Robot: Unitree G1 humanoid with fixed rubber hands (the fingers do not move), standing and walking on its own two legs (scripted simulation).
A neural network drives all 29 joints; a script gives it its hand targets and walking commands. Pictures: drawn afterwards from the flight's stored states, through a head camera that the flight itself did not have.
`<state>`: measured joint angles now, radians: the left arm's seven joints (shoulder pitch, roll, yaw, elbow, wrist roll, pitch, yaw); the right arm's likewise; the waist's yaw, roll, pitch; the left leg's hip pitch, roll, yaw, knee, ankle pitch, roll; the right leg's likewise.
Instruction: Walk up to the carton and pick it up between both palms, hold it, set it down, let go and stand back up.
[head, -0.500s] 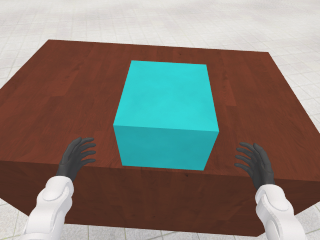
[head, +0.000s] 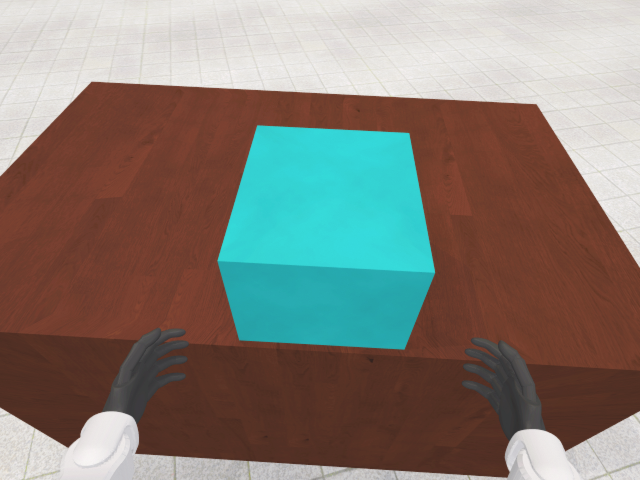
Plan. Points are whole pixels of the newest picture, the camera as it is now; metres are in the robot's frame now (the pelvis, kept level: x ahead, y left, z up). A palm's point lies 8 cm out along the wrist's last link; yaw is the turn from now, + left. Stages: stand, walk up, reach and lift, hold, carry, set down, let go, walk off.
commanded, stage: set down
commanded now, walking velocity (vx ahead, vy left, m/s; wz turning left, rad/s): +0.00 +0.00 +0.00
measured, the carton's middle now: (327, 232) +0.46 +0.04 +0.03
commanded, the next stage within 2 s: let go in 0.72 s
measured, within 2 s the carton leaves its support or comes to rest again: neither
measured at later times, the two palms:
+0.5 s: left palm (131, 439) +0.15 +0.25 -0.02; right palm (521, 475) +0.15 -0.20 -0.02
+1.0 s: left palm (143, 460) +0.14 +0.24 -0.05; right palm out of the picture +0.14 -0.20 -0.05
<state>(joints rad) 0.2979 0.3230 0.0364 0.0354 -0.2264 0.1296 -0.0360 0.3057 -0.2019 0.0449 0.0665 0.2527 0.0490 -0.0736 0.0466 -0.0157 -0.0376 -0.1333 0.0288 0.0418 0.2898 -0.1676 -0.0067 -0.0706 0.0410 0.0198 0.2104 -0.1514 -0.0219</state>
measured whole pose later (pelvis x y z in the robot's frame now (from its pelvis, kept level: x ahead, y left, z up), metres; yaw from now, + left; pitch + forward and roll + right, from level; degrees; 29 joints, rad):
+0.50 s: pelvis -0.02 +0.01 +0.00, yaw -2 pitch -1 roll +0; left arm 0.33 0.29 0.01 0.00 -0.16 0.34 0.01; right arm 0.37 -0.17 -0.01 0.10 0.17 0.18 -0.03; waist 0.06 -0.02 0.02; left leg -0.12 0.02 0.08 0.28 -0.15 0.01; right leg -0.08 0.03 0.05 0.24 -0.14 -0.01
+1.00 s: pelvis -0.01 +0.00 +0.00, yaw -2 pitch +0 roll +0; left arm 0.32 0.26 0.02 0.10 -0.08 0.45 -0.01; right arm 0.36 -0.13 0.02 0.22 0.11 0.22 -0.04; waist 0.06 -0.02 0.03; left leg -0.11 0.03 0.08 0.28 -0.16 -0.01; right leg -0.09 0.04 0.05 0.26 -0.16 -0.02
